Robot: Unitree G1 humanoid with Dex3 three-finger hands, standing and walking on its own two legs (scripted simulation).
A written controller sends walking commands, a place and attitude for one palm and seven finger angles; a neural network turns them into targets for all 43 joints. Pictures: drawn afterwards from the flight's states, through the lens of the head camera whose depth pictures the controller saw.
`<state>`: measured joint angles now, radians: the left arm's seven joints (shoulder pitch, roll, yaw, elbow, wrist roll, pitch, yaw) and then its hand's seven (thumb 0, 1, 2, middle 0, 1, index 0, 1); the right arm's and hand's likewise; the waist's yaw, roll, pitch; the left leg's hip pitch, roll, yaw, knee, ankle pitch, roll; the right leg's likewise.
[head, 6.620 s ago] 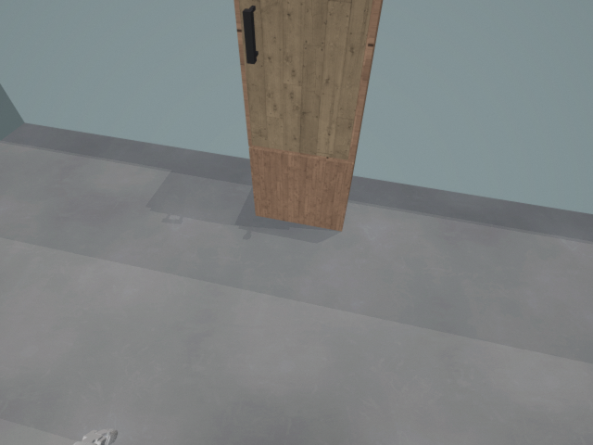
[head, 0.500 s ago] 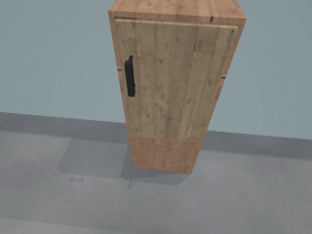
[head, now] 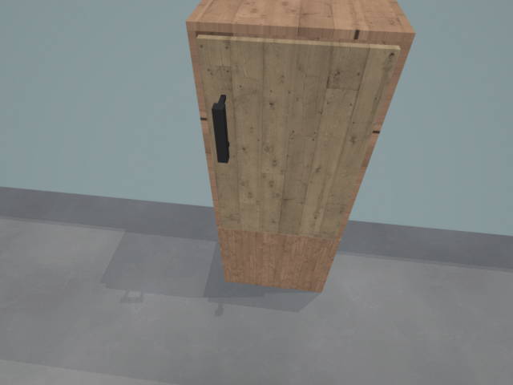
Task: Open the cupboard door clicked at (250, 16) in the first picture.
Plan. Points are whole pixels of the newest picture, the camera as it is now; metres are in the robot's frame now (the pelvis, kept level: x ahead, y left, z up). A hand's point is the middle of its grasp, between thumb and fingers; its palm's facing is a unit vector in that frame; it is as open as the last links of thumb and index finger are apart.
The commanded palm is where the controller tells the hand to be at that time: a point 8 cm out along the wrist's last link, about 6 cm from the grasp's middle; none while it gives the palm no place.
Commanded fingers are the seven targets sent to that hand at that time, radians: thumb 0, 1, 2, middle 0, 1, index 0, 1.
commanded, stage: look again from close up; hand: left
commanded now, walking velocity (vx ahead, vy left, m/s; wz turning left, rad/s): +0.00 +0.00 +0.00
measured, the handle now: (223, 129) +0.61 +0.11 +0.07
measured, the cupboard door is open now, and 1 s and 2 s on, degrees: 0 0 0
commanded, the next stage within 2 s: shuffle to correct the standing spot in 0.02 s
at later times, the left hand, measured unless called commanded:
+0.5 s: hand out of the picture +0.02 +0.13 -0.18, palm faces +0.02 -0.98 -0.20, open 7.4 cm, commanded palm none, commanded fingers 0.00 0.90 0.90 -0.20 -0.30 -0.20 -0.30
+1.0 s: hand out of the picture +0.09 +0.14 -0.17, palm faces -0.01 -0.96 -0.27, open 7.4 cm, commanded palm none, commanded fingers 0.00 0.90 0.90 -0.20 -0.30 -0.20 -0.30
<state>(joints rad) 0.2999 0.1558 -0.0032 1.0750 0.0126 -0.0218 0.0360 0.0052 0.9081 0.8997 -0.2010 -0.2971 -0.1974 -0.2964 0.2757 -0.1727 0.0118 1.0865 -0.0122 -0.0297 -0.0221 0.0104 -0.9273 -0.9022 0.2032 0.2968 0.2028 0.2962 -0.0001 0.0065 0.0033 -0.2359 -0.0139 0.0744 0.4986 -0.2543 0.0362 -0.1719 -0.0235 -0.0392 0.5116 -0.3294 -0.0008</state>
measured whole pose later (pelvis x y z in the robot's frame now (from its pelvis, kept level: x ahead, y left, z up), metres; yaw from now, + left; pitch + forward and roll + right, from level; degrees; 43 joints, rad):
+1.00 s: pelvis +0.04 -0.04 -0.01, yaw -4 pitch +0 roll +1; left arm 0.27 0.16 0.02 0.98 0.03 -0.01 0.05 0.00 0.91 0.90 -0.20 -0.30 -0.20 -0.30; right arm 0.16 -0.16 -0.02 0.98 -0.01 0.02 -0.01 -0.01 -0.92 -0.90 0.21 0.30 0.21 0.30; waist 0.02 0.03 0.04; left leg -0.33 0.01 0.05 0.57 -0.23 0.00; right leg -0.22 0.00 -0.06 0.59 -0.37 -0.04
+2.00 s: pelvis +0.03 +0.01 +0.00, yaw -3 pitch -1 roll -1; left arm 0.35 0.19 -0.01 1.09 0.02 -0.01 0.03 0.01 0.91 0.90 -0.20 -0.30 -0.20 -0.30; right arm 0.22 -0.17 0.01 1.08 -0.01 -0.02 -0.01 0.00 -0.91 -0.90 0.20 0.30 0.20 0.30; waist 0.02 -0.03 -0.01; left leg -0.28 -0.05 0.05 0.43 -0.15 0.07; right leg -0.15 -0.04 -0.06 0.43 -0.27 0.03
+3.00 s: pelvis +0.01 -0.04 -0.07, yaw -4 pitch +11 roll -1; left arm 0.38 0.24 0.22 0.17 -0.32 -0.46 -0.40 0.01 0.66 0.79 -0.22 -0.46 -0.22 -0.46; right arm 0.15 -0.26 -0.05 0.52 0.04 -0.23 -0.01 0.01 -0.91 -0.90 0.21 0.30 0.21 0.30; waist -0.01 -0.01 -0.14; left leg -0.84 0.02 0.03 1.06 -0.40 0.01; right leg -0.72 0.01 -0.07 1.08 -0.55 -0.04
